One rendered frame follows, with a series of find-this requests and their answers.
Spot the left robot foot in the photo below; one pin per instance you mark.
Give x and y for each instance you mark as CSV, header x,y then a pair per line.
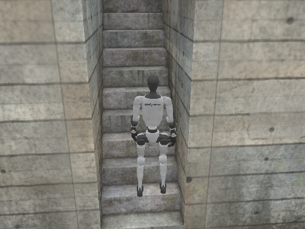
x,y
139,192

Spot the left robot forearm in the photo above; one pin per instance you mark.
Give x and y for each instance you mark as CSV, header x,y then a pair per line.
x,y
133,126

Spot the left robot upper arm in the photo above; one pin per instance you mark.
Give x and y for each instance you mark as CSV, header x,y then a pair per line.
x,y
136,108

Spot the robot left hand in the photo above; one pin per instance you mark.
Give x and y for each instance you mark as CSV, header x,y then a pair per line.
x,y
135,134

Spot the right robot forearm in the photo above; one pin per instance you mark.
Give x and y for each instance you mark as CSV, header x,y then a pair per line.
x,y
172,128

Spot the right robot upper arm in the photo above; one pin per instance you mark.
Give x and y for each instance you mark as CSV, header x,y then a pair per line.
x,y
169,108

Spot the robot right hand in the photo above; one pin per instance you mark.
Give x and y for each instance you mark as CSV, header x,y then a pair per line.
x,y
173,140

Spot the robot right thigh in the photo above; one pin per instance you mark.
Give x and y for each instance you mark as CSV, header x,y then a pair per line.
x,y
163,142

